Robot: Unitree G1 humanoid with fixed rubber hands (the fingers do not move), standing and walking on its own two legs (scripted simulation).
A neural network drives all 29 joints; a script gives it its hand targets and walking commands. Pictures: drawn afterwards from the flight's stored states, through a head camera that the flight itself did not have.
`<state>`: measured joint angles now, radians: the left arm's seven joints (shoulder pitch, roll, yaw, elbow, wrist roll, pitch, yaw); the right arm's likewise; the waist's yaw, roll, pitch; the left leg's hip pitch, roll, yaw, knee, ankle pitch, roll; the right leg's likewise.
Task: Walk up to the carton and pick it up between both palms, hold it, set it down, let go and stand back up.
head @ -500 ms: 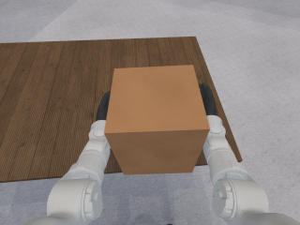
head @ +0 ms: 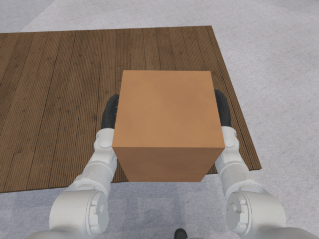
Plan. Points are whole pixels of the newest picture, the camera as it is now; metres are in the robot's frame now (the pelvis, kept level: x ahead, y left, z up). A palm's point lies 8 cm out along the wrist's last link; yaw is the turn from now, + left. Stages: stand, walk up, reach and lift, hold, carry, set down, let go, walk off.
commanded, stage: set down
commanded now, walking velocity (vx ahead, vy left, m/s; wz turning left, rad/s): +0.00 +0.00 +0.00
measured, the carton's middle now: (165, 131) +0.36 -0.02 -0.01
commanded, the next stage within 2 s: none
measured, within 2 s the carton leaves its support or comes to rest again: rests again in 0.06 s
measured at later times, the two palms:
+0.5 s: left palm (110, 124) +0.39 +0.13 -0.01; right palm (222, 121) +0.38 -0.17 +0.00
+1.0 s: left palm (107, 126) +0.38 +0.13 +0.00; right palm (220, 125) +0.38 -0.17 +0.00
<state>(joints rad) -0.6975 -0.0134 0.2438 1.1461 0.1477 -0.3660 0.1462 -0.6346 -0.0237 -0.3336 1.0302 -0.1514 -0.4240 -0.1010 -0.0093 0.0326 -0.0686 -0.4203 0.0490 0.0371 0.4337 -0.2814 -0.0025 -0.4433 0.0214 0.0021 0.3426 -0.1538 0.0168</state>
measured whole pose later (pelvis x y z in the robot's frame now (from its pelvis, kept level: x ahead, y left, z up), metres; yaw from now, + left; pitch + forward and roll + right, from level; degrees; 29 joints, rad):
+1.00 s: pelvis -0.02 -0.01 -0.01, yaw +0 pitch +19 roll -1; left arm -0.77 0.03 0.28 1.23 0.11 -0.41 0.13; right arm -0.73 -0.03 -0.28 1.15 -0.09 -0.38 -0.14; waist -0.01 0.03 -0.13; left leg -0.55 0.05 0.04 0.48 -0.26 -0.01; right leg -0.58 0.02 0.00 0.40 -0.14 0.02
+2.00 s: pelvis -0.09 -0.02 -0.01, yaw +0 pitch +12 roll +0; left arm -0.45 0.11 0.08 1.18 -0.16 -0.49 0.06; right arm -0.34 -0.04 -0.15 1.01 0.00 -0.39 -0.11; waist -0.01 0.02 -0.13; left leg -0.55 0.05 0.04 0.55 -0.20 -0.01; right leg -0.58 0.02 0.00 0.46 -0.10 0.01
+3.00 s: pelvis -0.06 +0.00 +0.00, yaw +0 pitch +0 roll -2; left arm 0.22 0.15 -0.01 0.55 -0.16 -0.24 0.07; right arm 0.20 -0.04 -0.08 0.62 0.07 -0.33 0.00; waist 0.00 -0.01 0.00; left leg -0.25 0.05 0.04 0.55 -0.30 -0.01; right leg -0.26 0.02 0.00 0.44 -0.18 0.01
